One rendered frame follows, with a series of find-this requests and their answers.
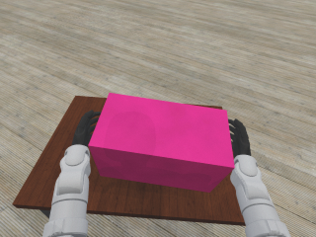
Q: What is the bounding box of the robot left forearm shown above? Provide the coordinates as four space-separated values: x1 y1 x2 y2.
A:
42 144 91 237

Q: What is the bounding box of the table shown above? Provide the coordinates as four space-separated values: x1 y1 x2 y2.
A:
12 96 246 226

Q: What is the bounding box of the robot right hand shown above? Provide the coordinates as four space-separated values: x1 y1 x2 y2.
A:
228 118 252 158

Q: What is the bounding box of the robot left hand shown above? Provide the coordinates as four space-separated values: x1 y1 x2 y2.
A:
71 110 101 147

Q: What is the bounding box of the carton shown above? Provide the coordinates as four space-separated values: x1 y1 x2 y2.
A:
88 93 235 193

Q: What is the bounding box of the robot right forearm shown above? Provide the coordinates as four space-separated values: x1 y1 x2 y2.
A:
230 154 291 237

